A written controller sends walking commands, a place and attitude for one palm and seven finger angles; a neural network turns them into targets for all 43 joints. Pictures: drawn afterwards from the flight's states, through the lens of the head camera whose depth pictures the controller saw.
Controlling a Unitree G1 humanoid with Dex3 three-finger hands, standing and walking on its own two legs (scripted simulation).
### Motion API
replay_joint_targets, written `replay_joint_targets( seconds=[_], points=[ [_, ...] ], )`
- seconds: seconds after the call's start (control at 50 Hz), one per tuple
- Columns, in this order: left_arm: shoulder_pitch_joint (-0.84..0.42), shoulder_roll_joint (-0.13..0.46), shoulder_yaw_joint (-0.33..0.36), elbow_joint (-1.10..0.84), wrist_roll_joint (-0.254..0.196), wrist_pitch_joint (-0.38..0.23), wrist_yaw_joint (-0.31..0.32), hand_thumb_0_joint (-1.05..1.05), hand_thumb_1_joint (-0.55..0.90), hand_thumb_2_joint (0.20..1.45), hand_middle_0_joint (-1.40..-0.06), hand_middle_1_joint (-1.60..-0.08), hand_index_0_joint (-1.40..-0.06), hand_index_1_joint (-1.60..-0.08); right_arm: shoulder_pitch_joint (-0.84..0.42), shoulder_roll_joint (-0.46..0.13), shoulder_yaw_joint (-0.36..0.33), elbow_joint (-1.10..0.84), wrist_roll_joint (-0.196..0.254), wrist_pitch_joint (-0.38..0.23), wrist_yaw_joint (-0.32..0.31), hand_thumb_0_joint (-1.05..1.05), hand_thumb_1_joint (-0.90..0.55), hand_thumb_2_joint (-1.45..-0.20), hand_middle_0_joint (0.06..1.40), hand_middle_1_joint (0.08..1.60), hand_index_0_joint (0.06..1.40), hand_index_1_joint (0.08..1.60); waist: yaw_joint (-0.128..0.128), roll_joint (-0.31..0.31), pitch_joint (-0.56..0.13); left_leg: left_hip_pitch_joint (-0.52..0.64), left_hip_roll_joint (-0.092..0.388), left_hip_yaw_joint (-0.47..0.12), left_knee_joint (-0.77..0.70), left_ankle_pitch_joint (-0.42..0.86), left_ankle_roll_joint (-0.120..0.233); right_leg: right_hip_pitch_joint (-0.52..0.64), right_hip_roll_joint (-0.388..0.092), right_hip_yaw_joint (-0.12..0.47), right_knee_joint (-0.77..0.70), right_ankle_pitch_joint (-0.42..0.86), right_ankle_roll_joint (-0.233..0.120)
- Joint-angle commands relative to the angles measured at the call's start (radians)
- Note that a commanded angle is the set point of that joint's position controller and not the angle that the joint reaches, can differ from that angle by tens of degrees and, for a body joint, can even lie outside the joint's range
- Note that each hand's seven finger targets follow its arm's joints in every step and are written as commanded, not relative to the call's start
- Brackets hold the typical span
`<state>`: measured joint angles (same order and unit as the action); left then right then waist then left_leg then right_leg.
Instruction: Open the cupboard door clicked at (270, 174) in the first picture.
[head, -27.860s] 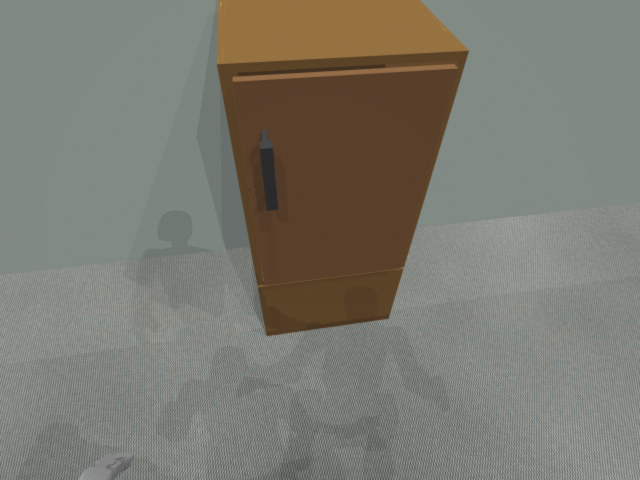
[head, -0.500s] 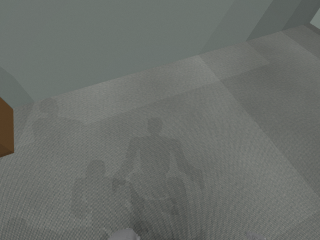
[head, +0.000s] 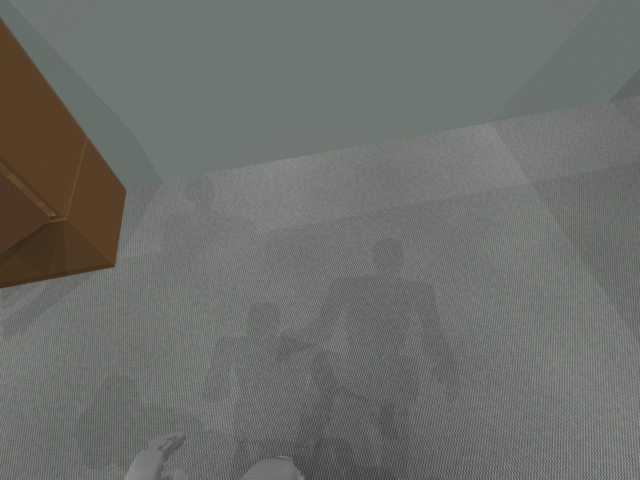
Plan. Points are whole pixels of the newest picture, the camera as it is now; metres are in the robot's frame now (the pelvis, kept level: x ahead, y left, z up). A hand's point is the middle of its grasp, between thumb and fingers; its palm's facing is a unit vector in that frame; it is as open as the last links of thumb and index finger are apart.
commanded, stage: turn to face it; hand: left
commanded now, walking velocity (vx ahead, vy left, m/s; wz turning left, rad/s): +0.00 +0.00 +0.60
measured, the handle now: out of the picture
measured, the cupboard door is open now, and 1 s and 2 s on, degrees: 38 38 38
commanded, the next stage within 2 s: take the last steps up to it in 1.12 s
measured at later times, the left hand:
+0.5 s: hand out of the picture -0.03 +0.22 -0.18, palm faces +0.37 -0.89 -0.26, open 7.4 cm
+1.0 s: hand out of the picture +0.05 +0.16 -0.13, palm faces +0.54 -0.79 -0.29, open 7.4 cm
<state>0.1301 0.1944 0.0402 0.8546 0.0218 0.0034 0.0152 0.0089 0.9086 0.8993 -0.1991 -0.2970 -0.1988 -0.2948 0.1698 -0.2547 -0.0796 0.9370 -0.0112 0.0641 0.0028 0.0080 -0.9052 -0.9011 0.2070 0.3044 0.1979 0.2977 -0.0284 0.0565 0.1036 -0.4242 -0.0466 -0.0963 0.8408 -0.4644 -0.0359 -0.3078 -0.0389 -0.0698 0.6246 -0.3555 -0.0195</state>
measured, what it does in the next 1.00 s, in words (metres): steps on the spot, turning left: left foot, then right foot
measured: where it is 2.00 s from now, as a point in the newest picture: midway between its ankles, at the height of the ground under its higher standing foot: outside the picture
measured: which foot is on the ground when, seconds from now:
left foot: up 0.00-0.40, down 0.42-0.88, up 0.90-1.00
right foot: down 0.00-0.42, up 0.44-0.86, down 0.88-1.00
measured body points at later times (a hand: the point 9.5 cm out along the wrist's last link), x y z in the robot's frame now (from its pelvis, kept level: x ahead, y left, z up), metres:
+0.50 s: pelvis +0.02 +0.00 -0.01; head +0.07 +0.04 +0.44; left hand -0.05 +0.26 -0.16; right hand +0.24 -0.19 -0.13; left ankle +0.00 +0.09 -0.73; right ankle -0.01 -0.12 -0.68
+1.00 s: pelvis +0.06 -0.06 +0.01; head +0.12 -0.06 +0.45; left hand +0.02 +0.20 -0.11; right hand +0.24 -0.25 -0.16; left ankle -0.04 +0.05 -0.64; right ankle +0.10 -0.14 -0.73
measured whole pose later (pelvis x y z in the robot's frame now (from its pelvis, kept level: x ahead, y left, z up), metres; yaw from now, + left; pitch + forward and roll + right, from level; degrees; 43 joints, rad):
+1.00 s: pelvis +0.06 -0.06 +0.01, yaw +36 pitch +1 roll +2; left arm 0.15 0.17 0.03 0.86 0.02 0.01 0.03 0.01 0.91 0.90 -0.20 -0.30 -0.20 -0.30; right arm 0.20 -0.26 -0.09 0.97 -0.02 0.08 0.01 0.01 -0.91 -0.90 0.20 0.30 0.20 0.30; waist -0.04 0.05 0.09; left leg -0.51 -0.04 -0.04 1.13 -0.44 -0.05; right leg -0.25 -0.06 -0.10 0.56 -0.33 -0.03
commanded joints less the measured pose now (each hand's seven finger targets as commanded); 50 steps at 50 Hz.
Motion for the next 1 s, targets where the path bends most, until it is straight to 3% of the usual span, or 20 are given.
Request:
replay_joint_targets(
  seconds=[0.0, 0.06, 0.16, 0.28, 0.32, 0.36, 0.38, 0.4, 0.42, 0.44, 0.48, 0.54, 0.72, 0.8, 0.82, 0.84, 0.86, 0.88, 0.92, 0.98],
  points=[
    [0.052, 0.17, 0.039, -0.056, -0.008, -0.015, 0.023, 0.0, 0.9, 0.9, -0.2, -0.3, -0.2, -0.3, -0.03, -0.085, -0.031, -0.076, -0.006, -0.01, 0.01, 0.0, -0.9, -0.9, 0.2, 0.3, 0.2, 0.3, 0.02, -0.252, -0.106, -0.184, 0.059, 0.031, 0.449, 0.003, -0.024, 0.179, -0.31, 0.189, -0.272, 0.525, -0.087],
    [0.075, 0.149, 0.036, -0.055, -0.008, -0.022, 0.024, 0.0, 0.9, 0.9, -0.2, -0.3, -0.2, -0.3, -0.028, -0.051, -0.017, -0.063, -0.002, -0.005, 0.022, 0.0, -0.9, -0.9, 0.2, 0.3, 0.2, 0.3, 0.018, -0.254, -0.136, -0.187, 0.062, 0.085, 0.367, 0.073, -0.042, 0.273, -0.254, 0.027, -0.233, 0.703, -0.042],
    [0.184, 0.167, 0.047, -0.018, -0.004, -0.023, 0.027, 0.0, 0.9, 0.9, -0.2, -0.3, -0.2, -0.3, -0.101, -0.034, -0.004, -0.069, -0.002, -0.002, 0.023, 0.0, -0.9, -0.9, 0.2, 0.3, 0.2, 0.3, 0.065, -0.213, -0.145, -0.177, 0.07, 0.134, 0.2, 0.049, -0.046, 0.382, -0.3, -0.017, -0.208, 0.811, -0.06],
    [0.187, 0.198, 0.062, -0.007, 0.007, -0.017, 0.022, 0.0, 0.9, 0.9, -0.2, -0.3, -0.2, -0.3, -0.148, -0.021, 0.008, -0.096, 0.0, -0.013, 0.027, 0.0, -0.9, -0.9, 0.2, 0.3, 0.2, 0.3, 0.074, -0.251, -0.114, -0.061, 0.069, 0.198, -0.039, 0.026, -0.011, 0.322, -0.347, -0.065, -0.168, 0.785, -0.084],
    [0.18, 0.211, 0.068, 0.001, 0.008, -0.017, 0.018, 0.0, 0.9, 0.9, -0.2, -0.3, -0.2, -0.3, -0.125, -0.029, 0.007, -0.102, 0.001, -0.021, 0.026, 0.0, -0.9, -0.9, 0.2, 0.3, 0.2, 0.3, 0.06, -0.253, -0.134, 0.019, 0.056, 0.22, -0.138, 0.04, 0.005, 0.301, -0.359, -0.081, -0.113, 0.792, -0.075],
    [0.146, 0.229, 0.075, -0.006, -0.003, -0.019, 0.01, 0.0, 0.9, 0.9, -0.2, -0.3, -0.2, -0.3, -0.024, -0.062, -0.003, -0.084, -0.005, -0.029, 0.022, 0.0, -0.9, -0.9, 0.2, 0.3, 0.2, 0.3, -0.006, -0.205, -0.187, 0.205, 0.025, 0.236, -0.309, 0.195, 0.03, 0.224, -0.33, -0.147, 0.044, 0.776, -0.025],
    [0.12, 0.215, 0.07, -0.02, -0.011, -0.018, 0.004, 0.0, 0.9, 0.9, -0.2, -0.3, -0.2, -0.3, 0.066, -0.123, -0.021, -0.06, -0.01, -0.037, 0.019, 0.0, -0.9, -0.9, 0.2, 0.3, 0.2, 0.3, -0.064, -0.084, -0.245, 0.409, 0.104, 0.138, -0.381, 0.431, 0.074, 0.061, -0.285, -0.173, 0.228, 0.581, 0.026],
    [0.074, 0.136, 0.05, -0.067, -0.02, -0.012, -0.007, 0.0, 0.9, 0.9, -0.2, -0.3, -0.2, -0.3, 0.14, -0.248, -0.053, -0.054, -0.018, -0.043, 0.011, 0.0, -0.9, -0.9, 0.2, 0.3, 0.2, 0.3, -0.103, 0.242, -0.253, 0.543, 0.416, -0.303, -0.431, 0.842, 0.24, -0.266, -0.107, -0.16, 0.487, -0.228, 0.106],
    [-0.011, 0.149, 0.039, -0.104, -0.012, 0.004, 0.003, 0.0, 0.9, 0.9, -0.2, -0.3, -0.2, -0.3, 0.187, -0.271, -0.05, -0.034, -0.005, -0.034, 0.002, 0.0, -0.9, -0.9, 0.2, 0.3, 0.2, 0.3, -0.11, 0.148, -0.249, 0.505, 0.477, -0.339, -0.43, 0.988, 0.31, -0.311, -0.085, 0.002, 0.588, -0.319, 0.093],
    [-0.001, 0.154, 0.044, -0.107, -0.007, 0.01, 0.006, 0.0, 0.9, 0.9, -0.2, -0.3, -0.2, -0.3, 0.143, -0.261, -0.044, -0.048, -0.007, -0.035, -0.006, 0.0, -0.9, -0.9, 0.2, 0.3, 0.2, 0.3, -0.076, 0.068, -0.22, 0.464, 0.479, -0.27, -0.442, 0.899, 0.312, -0.327, -0.109, 0.044, 0.605, -0.281, 0.09],
    [0.017, 0.15, 0.053, -0.056, -0.003, 0.021, 0.007, 0.0, 0.9, 0.9, -0.2, -0.3, -0.2, -0.3, 0.028, -0.2, -0.029, -0.082, -0.01, -0.043, -0.022, 0.0, -0.9, -0.9, 0.2, 0.3, 0.2, 0.3, -0.029, 0.139, -0.175, 0.357, 0.358, -0.192, -0.464, 0.764, 0.243, -0.309, -0.106, 0.075, 0.608, -0.153, 0.108],
    [0.07, 0.145, 0.054, -0.022, 0.0, 0.027, -0.006, 0.0, 0.9, 0.9, -0.2, -0.3, -0.2, -0.3, -0.015, -0.167, -0.013, -0.094, -0.008, -0.056, -0.022, 0.0, -0.9, -0.9, 0.2, 0.3, 0.2, 0.3, 0.019, 0.047, -0.16, 0.29, 0.277, -0.112, -0.486, 0.696, 0.195, -0.255, -0.08, 0.075, 0.578, -0.033, 0.115],
    [-0.021, 0.123, 0.041, -0.071, -0.007, 0.023, -0.002, 0.0, 0.9, 0.9, -0.2, -0.3, -0.2, -0.3, 0.028, -0.176, -0.029, -0.071, -0.015, -0.049, -0.013, 0.0, -0.9, -0.9, 0.2, 0.3, 0.2, 0.3, 0.004, 0.098, -0.139, 0.233, 0.246, -0.195, -0.467, 0.584, 0.202, -0.145, -0.02, 0.055, 0.244, -0.075, 0.119],
    [0.066, 0.121, 0.044, -0.052, -0.016, 0.011, 0.001, 0.0, 0.9, 0.9, -0.2, -0.3, -0.2, -0.3, -0.017, -0.173, -0.039, -0.087, -0.012, -0.039, -0.014, 0.0, -0.9, -0.9, 0.2, 0.3, 0.2, 0.3, 0.046, 0.112, -0.167, 0.128, 0.209, -0.229, -0.388, 0.567, 0.168, 0.083, 0.033, 0.032, -0.023, 0.031, 0.098],
    [0.118, 0.143, 0.051, -0.039, -0.015, 0.0, 0.004, 0.0, 0.9, 0.9, -0.2, -0.3, -0.2, -0.3, -0.03, -0.155, -0.038, -0.093, -0.004, -0.039, -0.012, 0.0, -0.9, -0.9, 0.2, 0.3, 0.2, 0.3, 0.074, 0.053, -0.186, 0.045, 0.175, -0.211, -0.331, 0.482, 0.131, 0.22, 0.011, 0.048, -0.17, 0.135, 0.095],
    [0.167, 0.212, 0.067, -0.031, -0.002, -0.013, 0.013, 0.0, 0.9, 0.9, -0.2, -0.3, -0.2, -0.3, -0.016, -0.093, -0.031, -0.101, 0.006, -0.041, -0.007, 0.0, -0.9, -0.9, 0.2, 0.3, 0.2, 0.3, 0.095, -0.157, -0.225, -0.111, 0.073, -0.111, -0.173, 0.21, 0.061, 0.387, -0.18, 0.218, -0.312, 0.145, 0.051],
    [0.169, 0.292, 0.077, -0.034, 0.008, -0.013, 0.02, 0.0, 0.9, 0.9, -0.2, -0.3, -0.2, -0.3, -0.023, -0.049, -0.024, -0.125, 0.006, -0.042, -0.005, 0.0, -0.9, -0.9, 0.2, 0.3, 0.2, 0.3, 0.102, -0.406, -0.204, -0.223, -0.053, 0.059, 0.1, -0.161, -0.008, 0.365, -0.449, 0.469, -0.343, 0.316, -0.07],
    [0.154, 0.271, 0.061, -0.037, -0.001, -0.01, 0.023, 0.0, 0.9, 0.9, -0.2, -0.3, -0.2, -0.3, -0.025, -0.098, -0.03, -0.113, -0.004, -0.032, -0.003, 0.0, -0.9, -0.9, 0.2, 0.3, 0.2, 0.3, 0.088, -0.31, -0.18, -0.177, 0.009, 0.005, 0.292, -0.166, 0.005, 0.218, -0.471, 0.417, -0.326, 0.356, -0.126],
    [0.025, 0.174, 0.044, -0.059, -0.007, -0.01, 0.028, 0.0, 0.9, 0.9, -0.2, -0.3, -0.2, -0.3, 0.02, -0.085, -0.036, -0.058, -0.008, -0.011, 0.004, 0.0, -0.9, -0.9, 0.2, 0.3, 0.2, 0.3, 0.013, -0.279, -0.112, -0.168, 0.052, 0.009, 0.419, -0.016, -0.01, 0.145, -0.34, 0.267, -0.32, 0.363, -0.092],
    [0.036, 0.138, 0.031, -0.053, -0.01, -0.02, 0.021, 0.0, 0.9, 0.9, -0.2, -0.3, -0.2, -0.3, 0.028, -0.046, -0.019, -0.035, -0.006, -0.004, 0.015, 0.0, -0.9, -0.9, 0.2, 0.3, 0.2, 0.3, 0.001, -0.252, -0.11, -0.167, 0.061, 0.061, 0.402, 0.094, -0.031, 0.185, -0.251, 0.063, -0.272, 0.544, -0.054]
  ],
)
